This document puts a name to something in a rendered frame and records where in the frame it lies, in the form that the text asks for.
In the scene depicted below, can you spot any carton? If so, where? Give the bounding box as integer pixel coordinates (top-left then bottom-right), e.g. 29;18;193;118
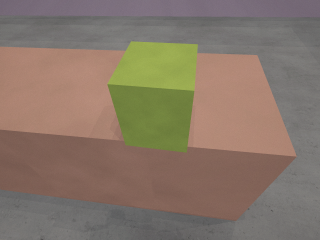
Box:
107;41;198;153

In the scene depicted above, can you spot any pedestal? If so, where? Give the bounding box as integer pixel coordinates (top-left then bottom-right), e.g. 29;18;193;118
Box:
0;46;297;221

